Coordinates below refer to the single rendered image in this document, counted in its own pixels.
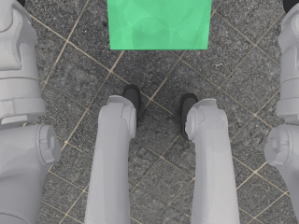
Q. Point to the robot right upper arm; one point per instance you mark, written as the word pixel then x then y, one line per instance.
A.
pixel 282 151

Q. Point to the robot right forearm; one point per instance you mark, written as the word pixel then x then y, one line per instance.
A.
pixel 288 105

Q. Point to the robot left forearm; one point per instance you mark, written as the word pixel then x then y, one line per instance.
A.
pixel 20 96

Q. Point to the left robot shin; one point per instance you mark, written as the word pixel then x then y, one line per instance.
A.
pixel 113 99

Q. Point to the carton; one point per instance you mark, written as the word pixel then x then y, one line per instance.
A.
pixel 158 24

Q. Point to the robot right hand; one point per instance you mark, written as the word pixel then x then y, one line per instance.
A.
pixel 288 4

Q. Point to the right robot shin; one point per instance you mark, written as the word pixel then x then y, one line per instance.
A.
pixel 207 101

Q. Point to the robot left upper arm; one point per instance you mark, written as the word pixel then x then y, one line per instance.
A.
pixel 26 155

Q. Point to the robot shin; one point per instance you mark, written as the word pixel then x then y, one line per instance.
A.
pixel 113 99
pixel 207 101

